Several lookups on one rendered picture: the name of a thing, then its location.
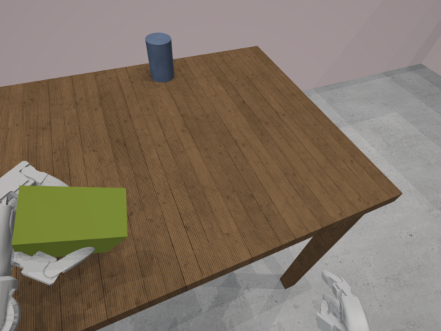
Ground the left robot forearm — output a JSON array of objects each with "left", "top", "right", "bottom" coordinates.
[{"left": 0, "top": 276, "right": 21, "bottom": 331}]

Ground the left robot hand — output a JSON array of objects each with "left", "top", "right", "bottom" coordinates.
[{"left": 0, "top": 161, "right": 95, "bottom": 285}]

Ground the table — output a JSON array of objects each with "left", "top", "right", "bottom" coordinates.
[{"left": 0, "top": 46, "right": 403, "bottom": 331}]

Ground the sponge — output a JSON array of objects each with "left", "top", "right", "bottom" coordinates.
[{"left": 12, "top": 185, "right": 127, "bottom": 257}]

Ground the right robot hand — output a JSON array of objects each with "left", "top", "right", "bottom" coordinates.
[{"left": 316, "top": 270, "right": 371, "bottom": 331}]

